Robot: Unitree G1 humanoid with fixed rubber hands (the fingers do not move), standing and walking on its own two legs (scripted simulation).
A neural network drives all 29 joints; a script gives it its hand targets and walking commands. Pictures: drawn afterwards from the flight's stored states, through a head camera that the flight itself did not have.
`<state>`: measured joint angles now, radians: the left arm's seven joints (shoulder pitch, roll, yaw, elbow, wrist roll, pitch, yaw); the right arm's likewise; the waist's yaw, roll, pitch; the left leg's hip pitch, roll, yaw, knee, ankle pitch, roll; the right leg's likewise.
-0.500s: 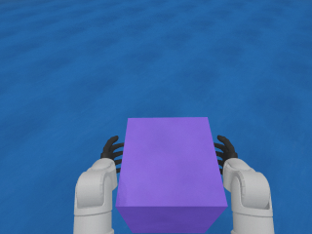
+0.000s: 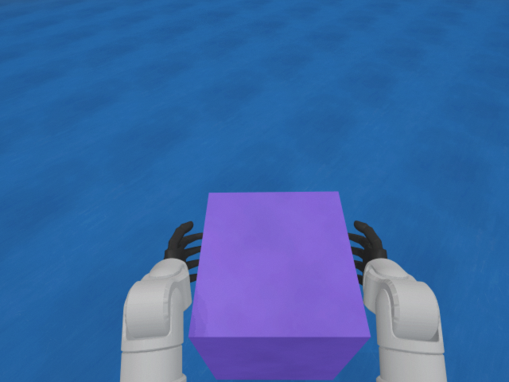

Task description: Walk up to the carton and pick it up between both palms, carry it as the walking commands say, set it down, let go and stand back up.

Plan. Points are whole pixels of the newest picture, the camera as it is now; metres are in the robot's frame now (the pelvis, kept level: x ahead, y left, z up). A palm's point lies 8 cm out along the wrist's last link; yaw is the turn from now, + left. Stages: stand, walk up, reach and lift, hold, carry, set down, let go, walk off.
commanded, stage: carry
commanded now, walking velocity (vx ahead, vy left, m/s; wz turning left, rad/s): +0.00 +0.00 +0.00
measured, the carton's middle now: (273, 290) +0.28 +0.00 +0.02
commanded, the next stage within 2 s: none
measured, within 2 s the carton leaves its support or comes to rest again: neither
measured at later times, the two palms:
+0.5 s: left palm (181, 266) +0.28 +0.14 +0.08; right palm (376, 267) +0.28 -0.15 +0.08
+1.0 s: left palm (187, 263) +0.29 +0.13 +0.08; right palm (377, 264) +0.29 -0.16 +0.08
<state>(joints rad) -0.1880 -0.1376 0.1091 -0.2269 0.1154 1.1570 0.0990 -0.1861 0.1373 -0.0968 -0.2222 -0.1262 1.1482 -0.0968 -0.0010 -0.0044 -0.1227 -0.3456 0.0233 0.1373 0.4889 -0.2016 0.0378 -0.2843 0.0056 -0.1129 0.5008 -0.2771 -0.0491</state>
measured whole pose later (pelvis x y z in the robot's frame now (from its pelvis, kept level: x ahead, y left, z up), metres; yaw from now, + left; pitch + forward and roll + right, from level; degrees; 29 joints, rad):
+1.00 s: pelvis +0.01 -0.01 +0.00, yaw +0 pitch +3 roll +0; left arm -0.19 -0.14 0.11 -0.19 0.12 1.11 0.09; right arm -0.19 0.14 -0.10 -0.18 -0.13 1.10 -0.10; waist 0.00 0.00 -0.12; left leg -0.34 0.03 0.13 0.50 -0.22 0.02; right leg -0.27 0.02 -0.12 0.51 -0.30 -0.06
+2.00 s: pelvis +0.00 -0.02 +0.00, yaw +1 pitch +2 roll +0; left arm -0.16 -0.13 0.10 -0.10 0.14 0.97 0.08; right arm -0.16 0.13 -0.10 -0.09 -0.14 0.96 -0.08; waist -0.01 0.01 -0.10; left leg -0.34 0.05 0.11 0.51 -0.21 0.00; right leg -0.27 0.03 -0.13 0.51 -0.29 -0.08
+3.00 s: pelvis +0.00 -0.01 +0.00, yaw +1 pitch +2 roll +0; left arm -0.15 -0.13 0.10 -0.03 0.15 0.87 0.08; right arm -0.15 0.13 -0.10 -0.02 -0.14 0.86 -0.08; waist 0.00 0.00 -0.10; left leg -0.34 0.03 0.12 0.51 -0.21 0.02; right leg -0.27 0.01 -0.13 0.52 -0.30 -0.06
